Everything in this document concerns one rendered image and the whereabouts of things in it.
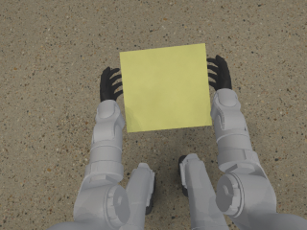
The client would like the left robot forearm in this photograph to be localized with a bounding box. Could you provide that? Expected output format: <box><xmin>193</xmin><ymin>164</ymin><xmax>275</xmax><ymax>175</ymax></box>
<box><xmin>73</xmin><ymin>100</ymin><xmax>125</xmax><ymax>218</ymax></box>

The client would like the carton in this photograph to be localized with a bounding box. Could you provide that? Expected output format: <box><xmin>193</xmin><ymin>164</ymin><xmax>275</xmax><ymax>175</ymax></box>
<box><xmin>119</xmin><ymin>43</ymin><xmax>212</xmax><ymax>133</ymax></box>

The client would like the left robot thigh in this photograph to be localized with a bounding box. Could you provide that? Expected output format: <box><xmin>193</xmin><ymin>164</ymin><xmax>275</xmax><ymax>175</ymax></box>
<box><xmin>119</xmin><ymin>167</ymin><xmax>155</xmax><ymax>230</ymax></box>

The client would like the robot right foot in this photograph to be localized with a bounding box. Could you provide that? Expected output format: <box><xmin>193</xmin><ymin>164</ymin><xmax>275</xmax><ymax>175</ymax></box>
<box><xmin>178</xmin><ymin>155</ymin><xmax>189</xmax><ymax>197</ymax></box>

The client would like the left robot hand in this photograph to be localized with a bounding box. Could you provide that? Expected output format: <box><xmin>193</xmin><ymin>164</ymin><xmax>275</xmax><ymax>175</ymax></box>
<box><xmin>100</xmin><ymin>66</ymin><xmax>124</xmax><ymax>103</ymax></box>

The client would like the right robot hand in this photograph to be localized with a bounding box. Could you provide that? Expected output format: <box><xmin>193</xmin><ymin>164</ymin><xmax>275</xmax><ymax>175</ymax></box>
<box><xmin>206</xmin><ymin>55</ymin><xmax>232</xmax><ymax>91</ymax></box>

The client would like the right robot forearm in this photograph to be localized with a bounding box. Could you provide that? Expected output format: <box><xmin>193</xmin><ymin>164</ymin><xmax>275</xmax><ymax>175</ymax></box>
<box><xmin>210</xmin><ymin>88</ymin><xmax>277</xmax><ymax>205</ymax></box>

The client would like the robot left upper arm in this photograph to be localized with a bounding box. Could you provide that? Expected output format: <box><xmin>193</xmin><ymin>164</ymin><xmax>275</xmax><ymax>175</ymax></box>
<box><xmin>46</xmin><ymin>183</ymin><xmax>130</xmax><ymax>230</ymax></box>

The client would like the robot right upper arm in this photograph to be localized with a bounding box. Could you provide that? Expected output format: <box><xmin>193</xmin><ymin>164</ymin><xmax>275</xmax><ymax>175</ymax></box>
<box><xmin>215</xmin><ymin>172</ymin><xmax>307</xmax><ymax>230</ymax></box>

